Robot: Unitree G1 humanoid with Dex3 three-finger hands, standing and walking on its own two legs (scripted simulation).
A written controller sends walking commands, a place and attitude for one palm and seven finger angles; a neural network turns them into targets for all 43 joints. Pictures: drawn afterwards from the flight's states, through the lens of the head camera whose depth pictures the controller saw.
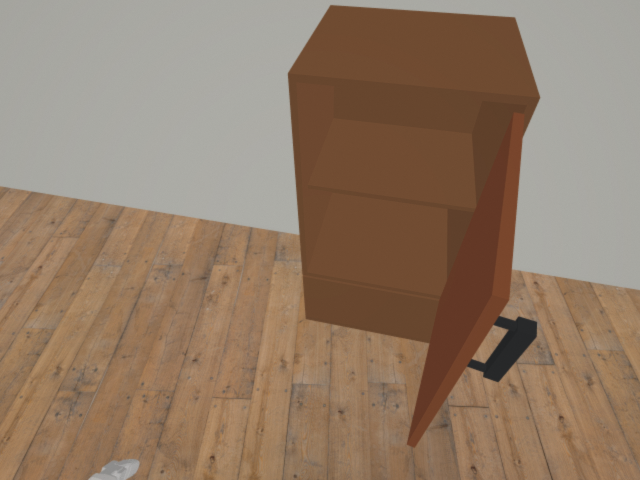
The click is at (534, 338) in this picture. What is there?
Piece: cupboard door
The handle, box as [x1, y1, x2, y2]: [467, 316, 536, 381]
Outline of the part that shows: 535,321 518,316 514,321 499,316 494,324 507,328 508,331 485,363 471,359 467,366 483,371 484,377 498,381 536,336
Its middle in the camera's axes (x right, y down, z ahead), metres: +0.25 +0.16 +0.56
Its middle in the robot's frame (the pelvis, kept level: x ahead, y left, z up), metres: +0.32 -0.23 -0.05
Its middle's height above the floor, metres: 0.72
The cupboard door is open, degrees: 81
